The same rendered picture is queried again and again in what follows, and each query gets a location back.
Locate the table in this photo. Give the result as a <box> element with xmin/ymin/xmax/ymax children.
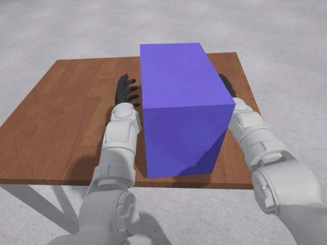
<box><xmin>0</xmin><ymin>52</ymin><xmax>261</xmax><ymax>234</ymax></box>

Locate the robot right forearm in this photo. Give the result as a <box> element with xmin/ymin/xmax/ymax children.
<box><xmin>228</xmin><ymin>97</ymin><xmax>322</xmax><ymax>200</ymax></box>

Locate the robot right upper arm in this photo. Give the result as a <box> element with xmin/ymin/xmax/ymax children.
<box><xmin>251</xmin><ymin>159</ymin><xmax>327</xmax><ymax>245</ymax></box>

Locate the carton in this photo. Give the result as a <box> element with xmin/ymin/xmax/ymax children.
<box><xmin>140</xmin><ymin>43</ymin><xmax>236</xmax><ymax>179</ymax></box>

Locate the robot left upper arm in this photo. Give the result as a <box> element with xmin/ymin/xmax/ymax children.
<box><xmin>46</xmin><ymin>189</ymin><xmax>140</xmax><ymax>245</ymax></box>

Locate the robot left forearm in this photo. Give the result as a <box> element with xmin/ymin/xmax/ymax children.
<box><xmin>78</xmin><ymin>103</ymin><xmax>142</xmax><ymax>224</ymax></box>

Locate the right robot hand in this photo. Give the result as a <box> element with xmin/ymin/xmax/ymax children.
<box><xmin>218</xmin><ymin>74</ymin><xmax>236</xmax><ymax>97</ymax></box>

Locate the left robot hand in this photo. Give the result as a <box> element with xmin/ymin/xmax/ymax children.
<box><xmin>115</xmin><ymin>74</ymin><xmax>140</xmax><ymax>107</ymax></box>

